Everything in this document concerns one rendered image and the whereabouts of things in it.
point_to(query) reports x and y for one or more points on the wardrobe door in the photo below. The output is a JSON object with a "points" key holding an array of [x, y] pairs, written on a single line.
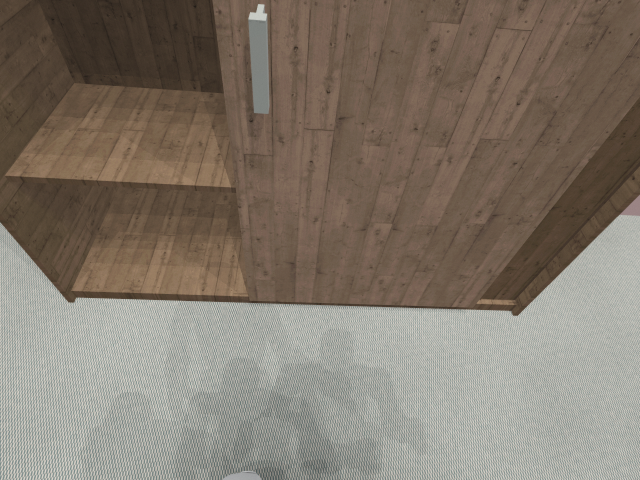
{"points": [[413, 146], [613, 163]]}

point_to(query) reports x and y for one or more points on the handle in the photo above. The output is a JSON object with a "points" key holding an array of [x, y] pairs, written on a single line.
{"points": [[258, 35]]}

